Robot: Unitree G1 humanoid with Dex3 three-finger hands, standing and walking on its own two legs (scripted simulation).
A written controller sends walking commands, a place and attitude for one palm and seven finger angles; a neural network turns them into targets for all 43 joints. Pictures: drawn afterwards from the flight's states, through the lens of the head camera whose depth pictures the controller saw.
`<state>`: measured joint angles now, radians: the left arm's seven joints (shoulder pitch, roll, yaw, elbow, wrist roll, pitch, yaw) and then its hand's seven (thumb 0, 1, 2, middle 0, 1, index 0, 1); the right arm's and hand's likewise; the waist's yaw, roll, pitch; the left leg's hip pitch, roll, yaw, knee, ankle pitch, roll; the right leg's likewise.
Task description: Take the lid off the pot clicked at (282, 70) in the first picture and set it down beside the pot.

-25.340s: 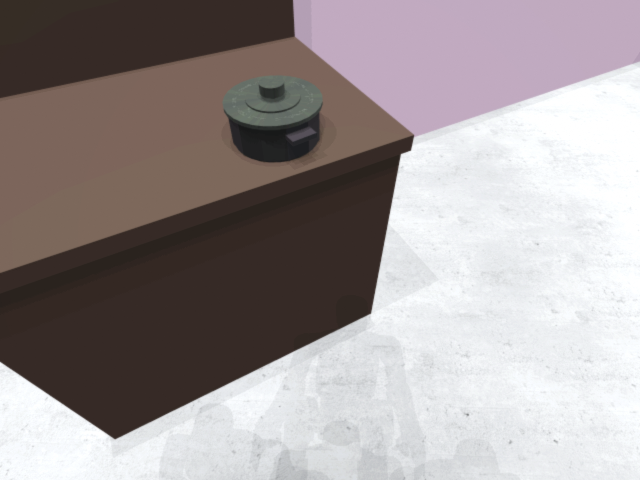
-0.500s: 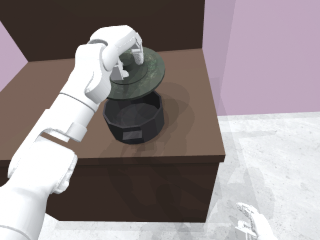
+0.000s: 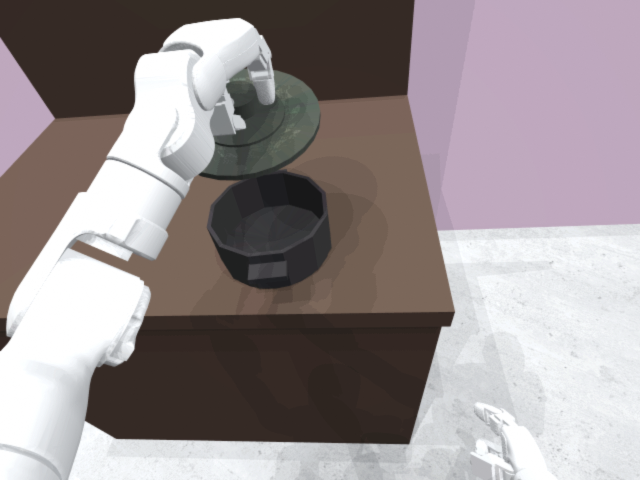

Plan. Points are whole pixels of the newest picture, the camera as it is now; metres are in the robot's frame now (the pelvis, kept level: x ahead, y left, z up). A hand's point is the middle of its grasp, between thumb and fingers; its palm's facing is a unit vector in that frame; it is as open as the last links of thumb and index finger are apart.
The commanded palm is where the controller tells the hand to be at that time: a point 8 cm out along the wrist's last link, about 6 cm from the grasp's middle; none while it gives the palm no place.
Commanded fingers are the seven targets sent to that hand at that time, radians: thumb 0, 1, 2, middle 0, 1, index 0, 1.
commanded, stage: move the lid sideways beside the pot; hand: left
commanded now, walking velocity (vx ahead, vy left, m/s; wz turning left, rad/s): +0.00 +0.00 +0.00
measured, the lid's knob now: (237, 100) +0.48 +0.11 +0.25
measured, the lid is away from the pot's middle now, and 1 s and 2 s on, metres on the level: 0.02 0.12 0.24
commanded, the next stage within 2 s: none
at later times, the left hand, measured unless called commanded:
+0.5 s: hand (194, 106) +0.44 +0.15 +0.27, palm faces -0.10 -0.05 -0.99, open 7.5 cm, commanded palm +0.41 +0.17 +0.35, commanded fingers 0.00 0.50 1.17 -0.89 -0.93 -0.96 -0.95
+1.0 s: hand (131, 118) +0.43 +0.22 +0.27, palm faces -0.17 -0.04 -0.98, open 7.4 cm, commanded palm +0.41 +0.22 +0.35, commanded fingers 0.00 0.50 1.17 -0.89 -0.93 -0.96 -0.95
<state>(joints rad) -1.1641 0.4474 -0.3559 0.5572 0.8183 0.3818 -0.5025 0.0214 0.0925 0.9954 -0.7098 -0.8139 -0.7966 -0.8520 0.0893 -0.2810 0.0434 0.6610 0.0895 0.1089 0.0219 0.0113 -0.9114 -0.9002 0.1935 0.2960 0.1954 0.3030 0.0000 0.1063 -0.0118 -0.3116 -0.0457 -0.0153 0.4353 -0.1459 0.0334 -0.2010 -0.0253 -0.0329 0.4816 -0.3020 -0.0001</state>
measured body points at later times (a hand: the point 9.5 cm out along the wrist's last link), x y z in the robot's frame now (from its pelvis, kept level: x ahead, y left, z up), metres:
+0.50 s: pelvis +0.00 +0.01 +0.00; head +0.01 -0.04 +0.45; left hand +0.44 +0.15 +0.33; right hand +0.18 -0.22 -0.12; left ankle +0.05 +0.10 -0.74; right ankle -0.03 -0.12 -0.74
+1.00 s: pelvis -0.01 +0.01 +0.00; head +0.01 -0.02 +0.45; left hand +0.44 +0.22 +0.32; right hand +0.15 -0.23 -0.12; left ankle +0.05 +0.10 -0.74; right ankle -0.03 -0.12 -0.74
